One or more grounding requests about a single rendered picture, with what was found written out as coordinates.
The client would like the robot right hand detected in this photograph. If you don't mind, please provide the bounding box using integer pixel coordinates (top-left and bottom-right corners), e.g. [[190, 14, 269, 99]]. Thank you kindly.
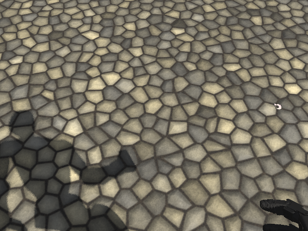
[[260, 199, 308, 231]]

